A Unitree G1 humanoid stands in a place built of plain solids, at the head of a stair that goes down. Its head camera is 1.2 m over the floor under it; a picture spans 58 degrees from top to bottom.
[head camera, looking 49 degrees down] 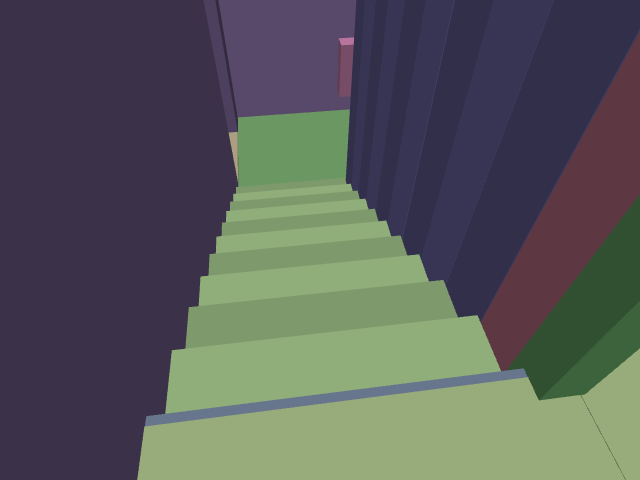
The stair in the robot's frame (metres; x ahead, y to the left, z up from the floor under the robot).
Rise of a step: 0.17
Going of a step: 0.28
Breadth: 1.09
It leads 7 degrees to the left of straight ahead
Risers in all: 11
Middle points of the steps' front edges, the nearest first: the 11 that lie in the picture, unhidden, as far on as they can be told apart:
0.48 -0.07 0.00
0.76 -0.03 -0.17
1.04 0.00 -0.33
1.31 0.04 -0.50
1.59 0.07 -0.67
1.87 0.11 -0.83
2.15 0.15 -1.00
2.43 0.18 -1.17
2.70 0.22 -1.34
2.98 0.25 -1.50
3.26 0.29 -1.67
